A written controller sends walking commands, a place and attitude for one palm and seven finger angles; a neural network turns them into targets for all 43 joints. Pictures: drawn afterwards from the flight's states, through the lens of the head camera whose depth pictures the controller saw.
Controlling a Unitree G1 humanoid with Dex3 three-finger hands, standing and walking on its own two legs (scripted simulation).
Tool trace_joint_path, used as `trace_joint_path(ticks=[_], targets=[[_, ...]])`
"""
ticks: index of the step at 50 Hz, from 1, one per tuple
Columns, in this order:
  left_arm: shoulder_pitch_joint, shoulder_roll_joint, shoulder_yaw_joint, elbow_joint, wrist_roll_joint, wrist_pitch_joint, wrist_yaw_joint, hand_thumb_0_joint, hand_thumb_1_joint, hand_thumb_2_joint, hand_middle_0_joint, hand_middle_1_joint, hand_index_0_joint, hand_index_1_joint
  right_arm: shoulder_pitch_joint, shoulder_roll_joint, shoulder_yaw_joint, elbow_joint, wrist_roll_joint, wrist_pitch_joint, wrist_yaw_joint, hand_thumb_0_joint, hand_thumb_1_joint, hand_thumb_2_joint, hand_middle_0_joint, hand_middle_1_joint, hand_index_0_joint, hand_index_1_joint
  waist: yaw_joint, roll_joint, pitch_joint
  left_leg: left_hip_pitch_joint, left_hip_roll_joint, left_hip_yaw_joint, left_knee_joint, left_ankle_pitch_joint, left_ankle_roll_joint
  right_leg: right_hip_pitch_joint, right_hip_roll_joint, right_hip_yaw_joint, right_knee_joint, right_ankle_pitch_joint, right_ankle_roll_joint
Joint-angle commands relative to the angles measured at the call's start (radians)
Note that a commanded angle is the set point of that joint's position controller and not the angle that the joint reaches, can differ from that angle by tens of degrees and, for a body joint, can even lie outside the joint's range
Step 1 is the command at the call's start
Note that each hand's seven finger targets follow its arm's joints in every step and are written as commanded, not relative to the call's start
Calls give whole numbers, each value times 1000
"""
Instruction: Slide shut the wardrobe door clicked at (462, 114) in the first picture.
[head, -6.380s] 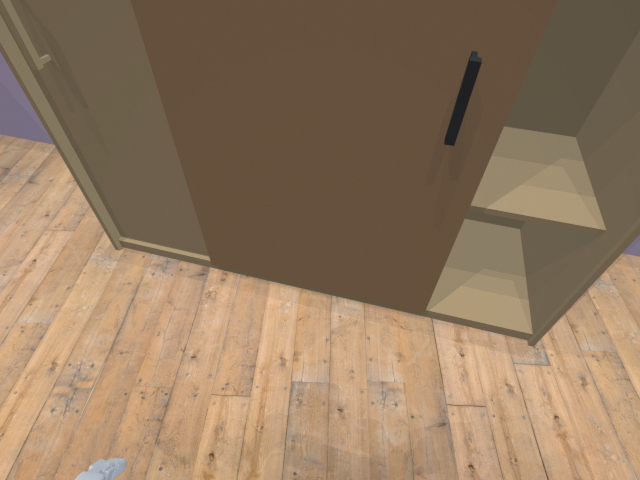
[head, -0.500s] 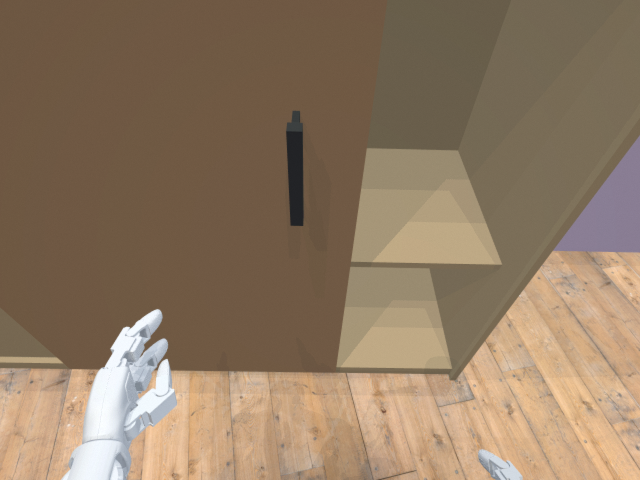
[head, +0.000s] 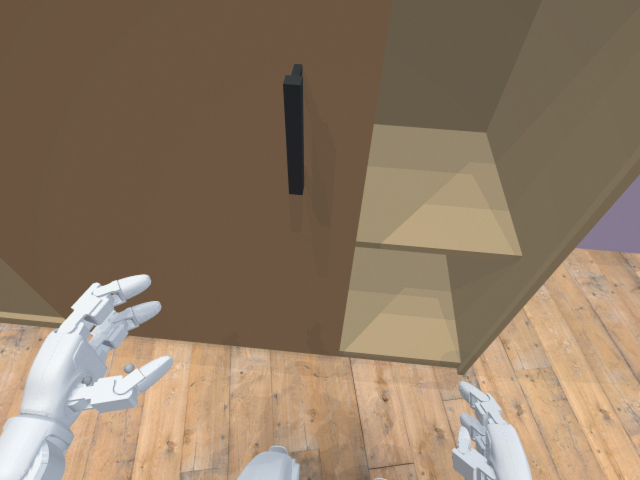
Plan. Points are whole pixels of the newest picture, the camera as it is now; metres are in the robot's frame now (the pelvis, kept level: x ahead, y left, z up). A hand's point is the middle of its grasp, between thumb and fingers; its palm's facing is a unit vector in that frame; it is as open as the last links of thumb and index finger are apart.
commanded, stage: raise the hand with hooked fingers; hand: left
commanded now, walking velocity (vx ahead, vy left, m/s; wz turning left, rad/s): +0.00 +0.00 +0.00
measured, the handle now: (296, 133) +0.52 +0.09 +0.15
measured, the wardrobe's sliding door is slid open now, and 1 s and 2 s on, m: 0.37 0.37 0.37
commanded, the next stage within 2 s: move the hooked fingers beside the handle in 1.40 s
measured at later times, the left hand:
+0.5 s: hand (84, 301) +0.26 +0.27 +0.12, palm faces +0.06 -1.00 -0.06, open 13.1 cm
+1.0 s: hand (22, 232) +0.30 +0.32 +0.18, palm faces +0.07 -1.00 -0.06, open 14.0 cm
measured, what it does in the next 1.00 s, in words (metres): rises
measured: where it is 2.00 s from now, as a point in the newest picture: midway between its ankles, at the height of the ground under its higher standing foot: outside the picture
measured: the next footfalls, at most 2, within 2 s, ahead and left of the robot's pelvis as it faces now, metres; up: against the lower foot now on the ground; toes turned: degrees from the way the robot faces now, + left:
none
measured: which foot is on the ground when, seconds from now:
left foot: down 0.00-1.00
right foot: down 0.00-1.00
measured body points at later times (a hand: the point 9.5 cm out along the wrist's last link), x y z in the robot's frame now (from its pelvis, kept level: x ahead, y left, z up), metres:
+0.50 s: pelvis +0.02 +0.03 +0.03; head +0.03 +0.03 +0.48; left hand +0.25 +0.33 +0.13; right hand +0.19 -0.23 -0.03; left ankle +0.06 +0.10 -0.68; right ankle +0.01 -0.06 -0.68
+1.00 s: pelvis +0.02 +0.04 +0.05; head +0.01 +0.05 +0.50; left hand +0.29 +0.38 +0.19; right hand +0.18 -0.19 -0.02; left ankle +0.06 +0.10 -0.68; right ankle +0.01 -0.06 -0.68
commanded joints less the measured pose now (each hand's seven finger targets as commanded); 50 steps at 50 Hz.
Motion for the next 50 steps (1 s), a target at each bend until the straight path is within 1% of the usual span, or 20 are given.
trace_joint_path(ticks=[1,3,5,6,8,10,15,16,19,21,22,25,26,28,29,31,38,45,48,50], targets=[[7,195,201,-156,-56,-4,17,0,60,540,-260,-840,-260,-840,-59,-155,-84,-149,5,-65,-20,0,-900,-900,200,300,200,300,13,-58,-200,143,5,-34,-152,204,9,211,-101,266,-265,305,117],[3,151,170,-175,-59,-22,24,0,13,520,-263,-870,-263,-870,-50,-153,-85,-146,4,-71,-11,0,-900,-900,200,300,200,300,4,-42,-162,158,4,-31,-176,222,7,207,-101,251,-263,359,116],[-16,153,165,-156,-51,-32,24,0,-33,500,-267,-900,-267,-900,-37,-164,-92,-136,5,-74,-9,0,-900,-900,200,300,200,300,-11,-64,-135,167,5,-24,-187,210,10,183,-97,242,-274,331,121],[-19,172,175,-145,-43,-35,24,0,-57,490,-268,-915,-268,-915,-36,-173,-94,-134,6,-75,-11,0,-900,-900,200,300,200,300,-8,-73,-129,176,6,-24,-189,212,13,177,-94,244,-279,322,123],[-45,162,154,-178,-46,-47,16,0,-103,470,-272,-945,-272,-945,-26,-178,-96,-137,9,-85,-11,0,-900,-900,200,300,200,300,-11,-25,-142,219,3,-18,-212,222,15,184,-89,226,-283,314,110],[-44,182,158,-220,-41,-53,19,0,-150,450,-275,-975,-275,-975,-17,-184,-102,-135,11,-96,-13,0,-900,-900,200,300,200,300,-9,14,-185,291,5,-13,-234,265,19,190,-77,190,-274,344,95],[-100,204,173,-212,-41,-48,49,0,-267,400,-283,-1050,-283,-1050,-19,-193,-99,-122,12,-98,-22,0,-900,-900,200,300,200,300,-16,19,-132,336,6,-17,-293,233,19,175,-65,148,-303,288,80],[-119,232,196,-203,-37,-42,54,0,-290,390,-285,-1065,-285,-1065,-15,-200,-99,-116,11,-93,-26,0,-900,-900,200,300,200,300,-14,13,-136,341,6,-17,-295,230,21,182,-64,154,-311,282,84],[-164,219,171,-217,-40,-30,50,0,-360,360,-290,-1110,-290,-1110,-20,-198,-92,-119,16,-96,-28,0,-900,-900,200,300,200,300,-15,63,-139,402,10,-28,-338,232,16,197,-59,128,-324,277,71],[-187,242,183,-187,-33,-6,50,0,-407,340,-293,-1140,-293,-1140,-17,-205,-90,-116,14,-92,-33,0,-900,-900,200,300,200,300,-16,30,-128,416,13,-37,-355,238,18,205,-55,123,-339,284,72],[-207,225,166,-180,-35,7,42,0,-430,330,-295,-1155,-295,-1155,-21,-201,-87,-116,17,-91,-34,0,-900,-900,200,300,200,300,-20,35,-116,424,12,-34,-366,231,17,207,-55,122,-349,282,71],[-277,247,169,-162,-31,46,30,0,-500,300,-300,-1200,-300,-1200,-34,-203,-78,-116,19,-87,-39,0,-900,-900,200,300,200,300,-14,67,-101,458,18,-52,-406,214,11,222,-54,112,-371,260,64],[-286,270,182,-143,-21,63,30,0,-500,300,-300,-1200,-300,-1200,-34,-206,-75,-112,18,-82,-42,0,-900,-900,200,300,200,300,-10,78,-87,468,20,-57,-417,218,10,222,-51,110,-378,256,61],[-336,264,174,-151,-22,81,26,0,-500,300,-300,-1200,-300,-1200,-39,-200,-70,-116,19,-80,-44,0,-900,-900,200,300,200,300,-12,56,-92,499,25,-74,-443,218,5,236,-50,100,-390,254,60],[-358,266,171,-153,-20,88,23,0,-500,300,-300,-1200,-300,-1200,-44,-199,-68,-115,19,-79,-45,0,-900,-900,200,300,200,300,-11,76,-91,520,27,-80,-453,228,2,240,-50,100,-394,258,58],[-372,293,197,-136,-17,102,24,0,-500,300,-300,-1200,-300,-1200,-41,-200,-64,-108,15,-75,-47,0,-900,-900,200,300,200,300,-3,50,-98,544,31,-85,-466,254,-1,262,-48,98,-409,275,57],[-524,310,191,-80,-12,155,-5,0,-500,300,-300,-1200,-300,-1200,-57,-197,-53,-97,20,-57,-54,0,-900,-900,200,300,200,300,-13,69,-65,599,41,-120,-535,196,-12,272,-51,99,-456,247,55],[-628,379,234,-28,-6,188,-22,0,-500,300,-300,-1200,-300,-1200,-61,-199,-48,-90,20,-48,-60,0,-900,-900,200,300,200,300,-8,70,-71,649,44,-143,-586,173,-18,307,-53,102,-496,248,53],[-582,327,199,28,-8,204,-38,0,-500,300,-300,-1200,-300,-1200,-57,-199,-51,-90,23,-46,-54,0,-900,-900,200,300,200,300,-9,58,-42,633,40,-135,-589,173,-15,308,-52,102,-507,255,51],[-579,332,198,11,-5,207,-43,0,-500,300,-300,-1200,-300,-1200,-58,-202,-56,-95,23,-49,-50,0,-900,-900,200,300,200,300,-7,71,-65,655,43,-139,-589,191,-17,306,-54,103,-502,265,52]])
